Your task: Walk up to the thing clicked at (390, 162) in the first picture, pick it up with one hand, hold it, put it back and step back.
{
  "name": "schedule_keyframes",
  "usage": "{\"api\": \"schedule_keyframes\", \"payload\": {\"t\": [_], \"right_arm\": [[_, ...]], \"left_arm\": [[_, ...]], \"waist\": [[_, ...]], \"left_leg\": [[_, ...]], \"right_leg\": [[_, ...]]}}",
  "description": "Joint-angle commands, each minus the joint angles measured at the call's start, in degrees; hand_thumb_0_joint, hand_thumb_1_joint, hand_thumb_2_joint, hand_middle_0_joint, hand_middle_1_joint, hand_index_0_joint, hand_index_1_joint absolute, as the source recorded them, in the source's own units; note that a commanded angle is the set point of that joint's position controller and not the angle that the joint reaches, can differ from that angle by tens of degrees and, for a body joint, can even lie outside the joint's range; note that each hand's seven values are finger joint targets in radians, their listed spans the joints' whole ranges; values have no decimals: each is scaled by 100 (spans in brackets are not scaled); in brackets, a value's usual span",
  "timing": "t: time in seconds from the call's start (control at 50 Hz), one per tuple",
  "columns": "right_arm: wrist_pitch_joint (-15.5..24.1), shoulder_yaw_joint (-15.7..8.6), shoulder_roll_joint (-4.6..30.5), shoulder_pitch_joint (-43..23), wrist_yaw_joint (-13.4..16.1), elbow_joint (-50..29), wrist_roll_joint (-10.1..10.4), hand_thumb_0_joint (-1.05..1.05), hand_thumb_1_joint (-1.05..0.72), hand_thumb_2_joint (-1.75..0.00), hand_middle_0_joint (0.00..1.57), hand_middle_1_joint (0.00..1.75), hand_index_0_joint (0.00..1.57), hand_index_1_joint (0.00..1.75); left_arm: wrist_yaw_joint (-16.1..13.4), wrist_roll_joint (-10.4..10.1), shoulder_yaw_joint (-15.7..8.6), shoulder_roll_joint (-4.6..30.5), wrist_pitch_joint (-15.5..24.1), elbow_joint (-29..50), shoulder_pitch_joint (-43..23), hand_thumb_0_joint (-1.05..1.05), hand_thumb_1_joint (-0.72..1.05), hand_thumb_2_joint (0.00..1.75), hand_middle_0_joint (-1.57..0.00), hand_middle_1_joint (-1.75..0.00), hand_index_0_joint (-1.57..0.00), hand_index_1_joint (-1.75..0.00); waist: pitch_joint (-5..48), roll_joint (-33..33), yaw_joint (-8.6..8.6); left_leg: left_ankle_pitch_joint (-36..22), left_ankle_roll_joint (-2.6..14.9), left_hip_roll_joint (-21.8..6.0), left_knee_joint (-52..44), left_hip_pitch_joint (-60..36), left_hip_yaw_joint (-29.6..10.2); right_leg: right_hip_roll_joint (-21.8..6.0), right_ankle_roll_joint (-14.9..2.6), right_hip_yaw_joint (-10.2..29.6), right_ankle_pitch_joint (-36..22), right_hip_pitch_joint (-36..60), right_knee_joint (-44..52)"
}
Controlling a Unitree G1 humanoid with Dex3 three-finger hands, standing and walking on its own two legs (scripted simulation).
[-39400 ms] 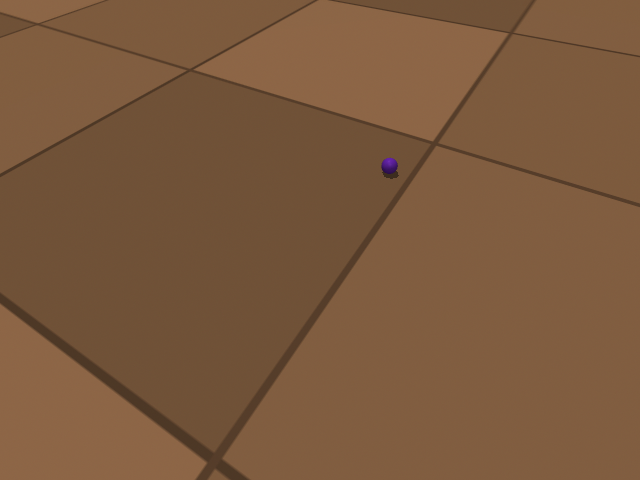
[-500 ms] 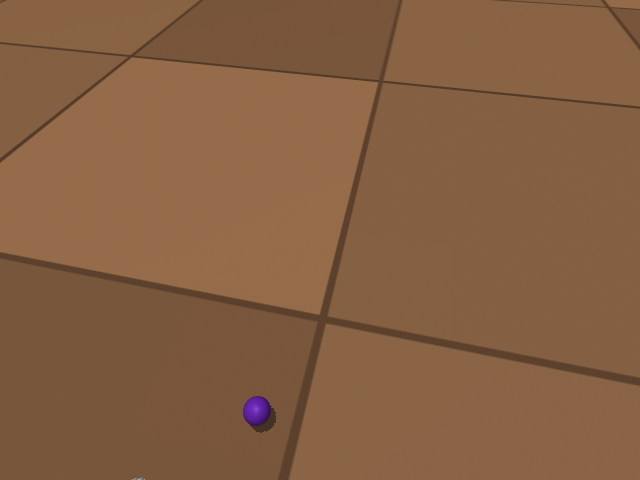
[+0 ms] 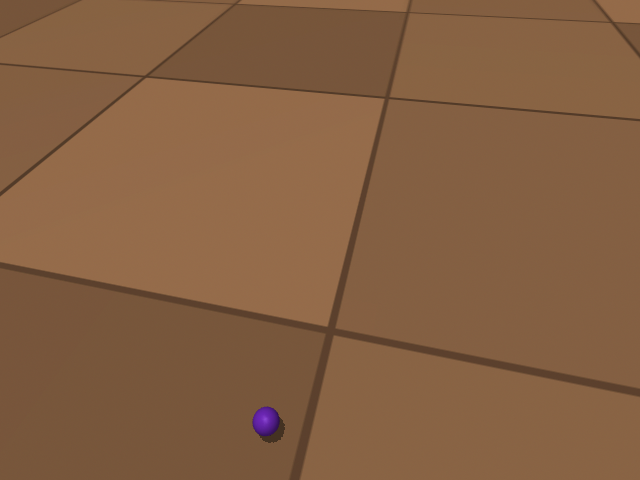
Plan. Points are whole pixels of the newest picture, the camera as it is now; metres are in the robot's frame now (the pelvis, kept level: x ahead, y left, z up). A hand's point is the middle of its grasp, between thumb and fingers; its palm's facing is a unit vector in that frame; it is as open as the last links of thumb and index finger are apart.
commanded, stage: stand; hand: left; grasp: from above
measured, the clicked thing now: (266, 421) +0.46 +0.20 -0.74
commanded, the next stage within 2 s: step back in 1.68 s
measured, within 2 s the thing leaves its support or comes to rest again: neither
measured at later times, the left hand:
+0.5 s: hand out of the picture +0.05 +0.24 -0.16, palm faces +0.01 -0.94 -0.33, open 7.4 cm
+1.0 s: hand out of the picture +0.10 +0.24 -0.16, palm faces +0.02 -0.94 -0.33, open 7.4 cm
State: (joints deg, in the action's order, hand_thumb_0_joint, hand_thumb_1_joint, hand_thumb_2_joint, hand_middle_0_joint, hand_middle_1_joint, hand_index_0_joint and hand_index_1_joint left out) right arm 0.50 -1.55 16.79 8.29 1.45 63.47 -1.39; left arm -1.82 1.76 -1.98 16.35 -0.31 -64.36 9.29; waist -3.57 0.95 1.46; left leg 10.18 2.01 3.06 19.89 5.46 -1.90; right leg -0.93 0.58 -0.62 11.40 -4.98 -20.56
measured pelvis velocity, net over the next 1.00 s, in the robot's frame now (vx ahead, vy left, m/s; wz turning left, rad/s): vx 0.02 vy -0.01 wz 0.00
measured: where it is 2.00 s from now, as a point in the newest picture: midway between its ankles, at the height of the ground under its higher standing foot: outside the picture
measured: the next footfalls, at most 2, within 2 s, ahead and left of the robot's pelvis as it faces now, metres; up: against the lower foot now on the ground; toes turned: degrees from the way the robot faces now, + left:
none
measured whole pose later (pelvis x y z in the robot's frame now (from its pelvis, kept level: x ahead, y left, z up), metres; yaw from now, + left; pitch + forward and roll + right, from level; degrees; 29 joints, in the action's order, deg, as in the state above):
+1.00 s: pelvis +0.02 -0.01 +0.00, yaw +0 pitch -2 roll +0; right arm 1.1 -0.2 18.8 6.0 1.2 65.1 -0.8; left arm -0.7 1.0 -1.9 17.6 0.3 -66.4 5.0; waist -3.5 0.8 0.6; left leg 10.7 1.4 2.2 17.5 4.4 -2.2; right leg -0.1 0.0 -0.8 11.4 -3.6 -17.2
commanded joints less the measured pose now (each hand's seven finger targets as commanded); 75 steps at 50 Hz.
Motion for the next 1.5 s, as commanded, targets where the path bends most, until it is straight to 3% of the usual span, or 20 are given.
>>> {"api": "schedule_keyframes", "payload": {"t": [0.0, 0.1, 0.38, 0.48, 0.58, 0.8, 0.92, 1.08, 1.24, 1.48], "right_arm": [[124, -192, 1051, -274, 40, -261, -1, 0, -90, -90, 20, 30, 20, 30], [109, -197, 1148, -355, 33, -208, 3, 0, -90, -90, 20, 30, 20, 30], [119, -120, 1203, -360, 15, -125, 24, 0, -90, -90, 20, 30, 20, 30], [133, -95, 1184, -267, 30, -78, 26, 0, -90, -90, 20, 30, 20, 30], [149, -78, 1215, -308, 41, -92, 34, 0, -90, -90, 20, 30, 20, 30], [161, -92, 1299, -381, 52, -118, 42, 0, -90, -90, 20, 30, 20, 30], [157, -67, 1271, -402, 38, -124, 48, 0, -90, -90, 20, 30, 20, 30], [173, -93, 1335, -413, 35, -160, 58, 0, -90, -90, 20, 30, 20, 30], [161, -75, 1361, -434, 20, -161, 57, 0, -90, -90, 20, 30, 20, 30], [187, -68, 1414, -362, 9, -174, 62, 0, -90, -90, 20, 30, 20, 30]], "left_arm": [[-58, -20, -180, 1065, 142, 228, -239, 0, 90, 90, -20, -30, -20, -30], [-39, -14, -165, 1098, 131, 129, -250, 0, 90, 90, -20, -30, -20, -30], [1, -54, -154, 1207, 158, 15, -353, 0, 90, 90, -20, -30, -20, -30], [-8, -70, -164, 1226, 173, 30, -448, 0, 90, 90, -20, -30, -20, -30], [2, -85, -165, 1220, 168, 19, -459, 0, 90, 90, -20, -30, -20, -30], [7, -101, -195, 1259, 157, 46, -520, 0, 90, 90, -20, -30, -20, -30], [26, -100, -201, 1297, 171, 97, -641, 0, 90, 90, -20, -30, -20, -30], [20, -108, -192, 1316, 187, 133, -619, 0, 90, 90, -20, -30, -20, -30], [45, -110, -171, 1321, 176, 141, -626, 0, 90, 90, -20, -30, -20, -30], [61, -111, -152, 1384, 197, 205, -584, 0, 90, 90, -20, -30, -20, -30]], "waist": [[174, -65, -26], [35, -79, -26], [204, -64, -70], [408, -105, -94], [459, -92, -88], [508, -98, -83], [426, -95, -101], [667, -119, -109], [381, -106, -101], [547, -86, -118]], "left_leg": [[-305, -23, -800, -505, 202, -734], [123, -22, -817, -608, 292, -796], [-100, -9, -837, -558, 288, -768], [-841, 11, -891, -436, 75, -705], [-1226, 17, -913, -369, -9, -659], [-1553, -4, -957, -364, -163, -650], [-1272, -49, -938, -428, -14, -644], [-1825, -5, -978, -326, -245, -623], [-1198, -24, -967, -457, -19, -657], [-1406, -9, -989, -444, -93, -641]], "right_leg": [[-540, -122, 559, -364, -4, 431], [-513, -122, 534, -37, -149, 478], [-559, -148, 570, -226, -21, 536], [-625, -183, 594, -708, 124, 473], [-618, -163, 559, -1026, 194, 449], [-623, -161, 528, -1259, 241, 403], [-626, -148, 581, -1053, 251, 500], [-654, -176, 520, -1576, 379, 411], [-627, -165, 557, -938, 241, 543], [-653, -199, 570, -1204, 321, 495]]}}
